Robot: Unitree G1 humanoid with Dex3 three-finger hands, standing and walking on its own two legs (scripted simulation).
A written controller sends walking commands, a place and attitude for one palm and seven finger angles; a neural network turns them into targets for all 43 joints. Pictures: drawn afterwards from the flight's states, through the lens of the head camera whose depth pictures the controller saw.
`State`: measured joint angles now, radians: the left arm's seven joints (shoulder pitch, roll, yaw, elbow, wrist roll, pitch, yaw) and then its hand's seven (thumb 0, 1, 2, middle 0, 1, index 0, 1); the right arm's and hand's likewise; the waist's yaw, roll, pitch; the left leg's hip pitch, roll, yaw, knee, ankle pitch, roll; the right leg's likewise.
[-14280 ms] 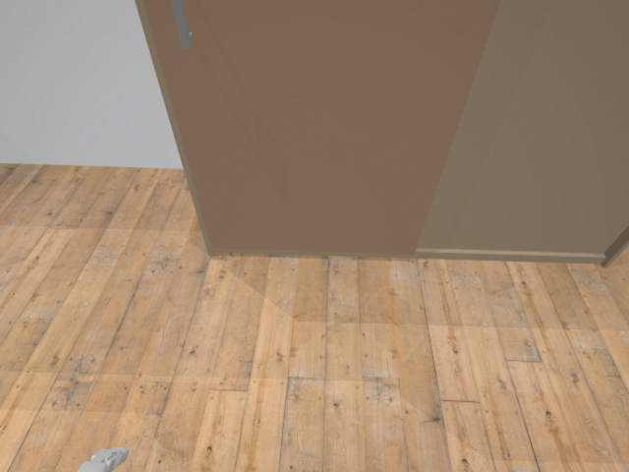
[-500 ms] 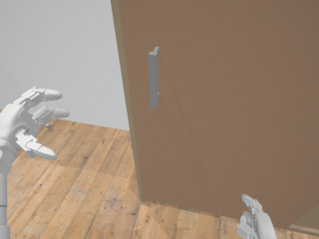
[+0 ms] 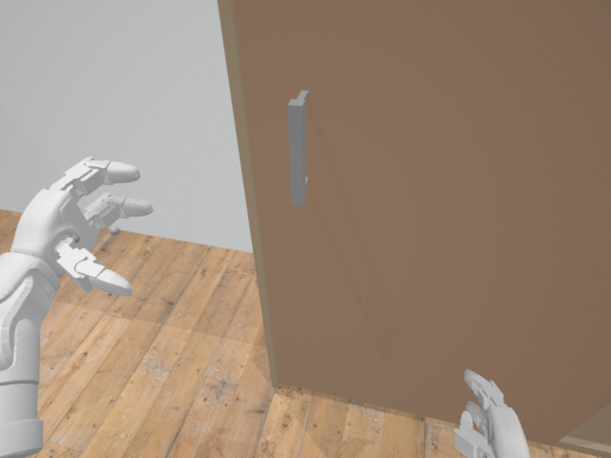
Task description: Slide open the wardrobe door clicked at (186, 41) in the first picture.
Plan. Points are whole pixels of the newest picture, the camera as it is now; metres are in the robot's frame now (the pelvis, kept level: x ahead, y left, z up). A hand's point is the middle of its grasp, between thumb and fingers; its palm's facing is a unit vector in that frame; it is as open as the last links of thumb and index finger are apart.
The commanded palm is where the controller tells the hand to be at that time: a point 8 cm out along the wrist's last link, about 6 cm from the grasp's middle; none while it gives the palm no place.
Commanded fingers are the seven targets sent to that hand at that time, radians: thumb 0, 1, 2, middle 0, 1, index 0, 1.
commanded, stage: move the hooked fingers beside the handle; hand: left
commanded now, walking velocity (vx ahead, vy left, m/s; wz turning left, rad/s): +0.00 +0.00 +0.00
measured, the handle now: (300, 150) +0.50 +0.08 +0.18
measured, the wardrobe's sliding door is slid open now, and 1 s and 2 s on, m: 0.00 0.00 0.00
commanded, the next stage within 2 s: none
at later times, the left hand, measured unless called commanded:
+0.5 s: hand (173, 203) +0.34 +0.21 +0.19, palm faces -0.04 -1.00 -0.03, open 14.0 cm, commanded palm +0.32 +0.25 +0.20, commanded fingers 0.00 -0.50 0.30 -0.30 -1.20 -0.30 -1.20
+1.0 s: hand (222, 183) +0.39 +0.17 +0.19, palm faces -0.04 -1.00 -0.03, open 14.0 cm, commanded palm +0.38 +0.21 +0.20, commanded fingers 0.00 -0.50 0.30 -0.30 -1.20 -0.30 -1.20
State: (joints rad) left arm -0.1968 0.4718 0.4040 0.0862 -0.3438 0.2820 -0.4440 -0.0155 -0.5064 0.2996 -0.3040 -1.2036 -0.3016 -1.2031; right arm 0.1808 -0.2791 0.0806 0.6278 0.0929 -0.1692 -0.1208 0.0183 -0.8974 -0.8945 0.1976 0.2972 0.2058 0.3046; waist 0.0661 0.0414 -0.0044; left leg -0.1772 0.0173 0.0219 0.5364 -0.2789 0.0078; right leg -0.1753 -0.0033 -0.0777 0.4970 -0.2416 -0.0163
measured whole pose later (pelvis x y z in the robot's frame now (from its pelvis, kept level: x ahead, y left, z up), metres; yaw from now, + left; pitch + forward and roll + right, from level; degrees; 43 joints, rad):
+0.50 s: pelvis +0.01 +0.01 +0.00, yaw -1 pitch -3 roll +0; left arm -0.31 0.38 0.28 0.10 -0.27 0.34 -0.30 -0.02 -0.50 0.30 -0.30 -1.20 -0.30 -1.20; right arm 0.19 -0.25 0.08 0.64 0.08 -0.12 -0.11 0.02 -0.90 -0.89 0.20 0.30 0.21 0.30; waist 0.04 0.03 -0.02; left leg -0.16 0.00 0.04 0.50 -0.28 0.02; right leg -0.17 -0.01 -0.06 0.48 -0.25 -0.01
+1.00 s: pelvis +0.02 -0.01 +0.00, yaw -1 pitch -2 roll +0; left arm -0.50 0.35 0.21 0.31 -0.21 0.32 -0.21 -0.02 -0.50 0.30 -0.30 -1.20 -0.30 -1.20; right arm 0.19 -0.25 0.06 0.67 0.08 -0.06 -0.12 0.02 -0.90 -0.89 0.20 0.30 0.21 0.30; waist 0.01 0.03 -0.02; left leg -0.18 0.02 0.03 0.49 -0.27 0.00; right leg -0.20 0.00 -0.07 0.48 -0.25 -0.03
